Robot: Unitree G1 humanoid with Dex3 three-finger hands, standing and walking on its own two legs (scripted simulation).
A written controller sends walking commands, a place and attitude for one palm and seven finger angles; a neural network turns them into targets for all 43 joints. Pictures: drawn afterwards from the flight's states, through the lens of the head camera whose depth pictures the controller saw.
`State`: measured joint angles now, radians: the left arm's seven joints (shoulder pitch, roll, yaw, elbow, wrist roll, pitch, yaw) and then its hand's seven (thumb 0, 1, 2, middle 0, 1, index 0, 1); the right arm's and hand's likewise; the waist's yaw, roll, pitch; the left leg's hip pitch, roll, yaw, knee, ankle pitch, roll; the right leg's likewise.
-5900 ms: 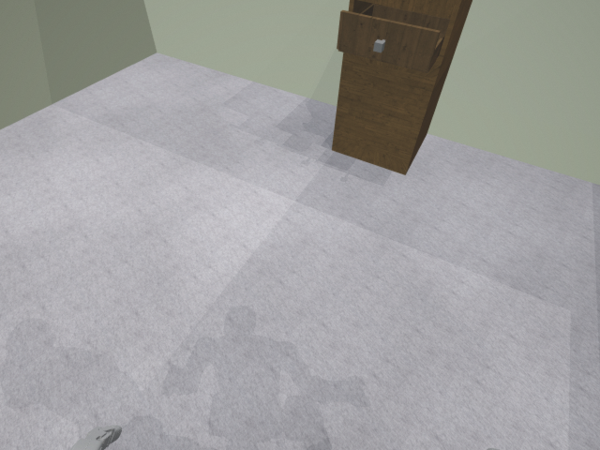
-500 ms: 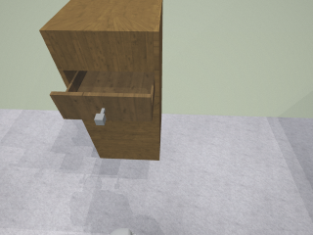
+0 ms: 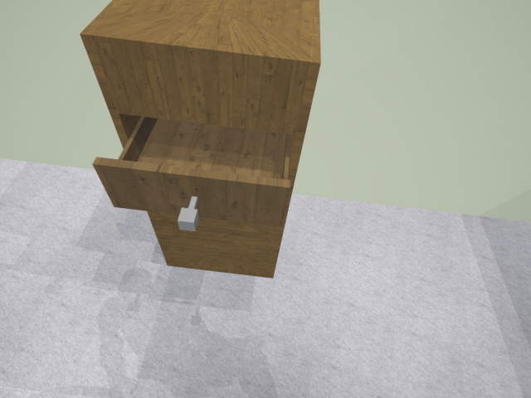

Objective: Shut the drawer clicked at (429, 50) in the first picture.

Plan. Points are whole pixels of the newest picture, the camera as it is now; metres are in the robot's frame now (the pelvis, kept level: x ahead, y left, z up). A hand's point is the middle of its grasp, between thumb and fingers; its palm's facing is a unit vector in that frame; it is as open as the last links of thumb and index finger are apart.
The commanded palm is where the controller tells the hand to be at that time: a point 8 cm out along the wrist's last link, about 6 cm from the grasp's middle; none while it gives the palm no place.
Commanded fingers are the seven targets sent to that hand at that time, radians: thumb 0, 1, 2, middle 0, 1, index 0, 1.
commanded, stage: come to a stop and stand still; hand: left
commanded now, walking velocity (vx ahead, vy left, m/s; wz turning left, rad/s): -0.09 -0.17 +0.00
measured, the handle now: (190, 212) +0.45 +0.19 -0.08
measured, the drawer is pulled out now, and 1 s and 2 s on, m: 0.15 0.15 0.15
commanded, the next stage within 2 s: look again from close up in 1.14 s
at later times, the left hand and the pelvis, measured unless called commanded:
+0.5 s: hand out of the picture -0.01 +0.10 -0.15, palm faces +0.04 -0.96 -0.27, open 7.3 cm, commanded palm none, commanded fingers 0.00 0.90 0.90 -0.20 -0.30 -0.20 -0.30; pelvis -0.04 -0.08 +0.01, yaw -1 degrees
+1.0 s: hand out of the picture -0.04 +0.15 -0.18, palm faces +0.08 -0.98 -0.18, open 7.4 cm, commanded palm none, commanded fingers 0.00 0.90 0.90 -0.20 -0.30 -0.20 -0.30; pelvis -0.03 -0.03 +0.00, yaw +0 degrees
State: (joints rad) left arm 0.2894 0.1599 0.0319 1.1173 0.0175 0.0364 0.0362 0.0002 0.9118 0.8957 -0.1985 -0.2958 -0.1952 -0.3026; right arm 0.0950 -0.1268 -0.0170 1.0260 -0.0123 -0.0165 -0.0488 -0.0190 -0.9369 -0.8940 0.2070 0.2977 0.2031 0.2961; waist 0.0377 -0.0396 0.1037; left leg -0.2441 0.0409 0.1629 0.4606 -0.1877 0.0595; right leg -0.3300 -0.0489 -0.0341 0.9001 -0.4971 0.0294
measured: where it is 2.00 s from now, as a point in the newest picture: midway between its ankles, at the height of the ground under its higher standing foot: outside the picture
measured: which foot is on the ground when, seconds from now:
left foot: down 0.00-0.30, up 0.32-0.76, down 0.78-1.00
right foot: up 0.00-0.28, down 0.30-1.00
